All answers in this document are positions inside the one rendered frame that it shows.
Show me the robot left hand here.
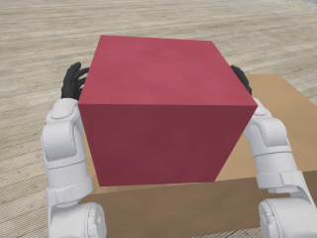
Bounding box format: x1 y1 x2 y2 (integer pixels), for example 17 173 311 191
60 62 90 101

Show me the carton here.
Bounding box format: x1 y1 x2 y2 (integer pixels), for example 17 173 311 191
77 35 258 186

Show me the right robot upper arm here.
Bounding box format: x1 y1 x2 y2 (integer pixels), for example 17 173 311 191
259 196 317 238

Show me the left robot upper arm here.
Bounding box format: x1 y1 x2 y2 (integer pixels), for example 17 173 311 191
50 201 107 238

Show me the right robot forearm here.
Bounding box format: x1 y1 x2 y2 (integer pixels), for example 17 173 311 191
243 97 317 213

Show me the robot right hand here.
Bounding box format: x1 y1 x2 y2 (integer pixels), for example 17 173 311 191
231 65 252 95

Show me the pedestal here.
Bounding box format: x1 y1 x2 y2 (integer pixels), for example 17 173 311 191
75 73 317 238

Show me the left robot forearm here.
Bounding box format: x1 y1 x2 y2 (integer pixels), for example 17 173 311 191
40 98 94 238

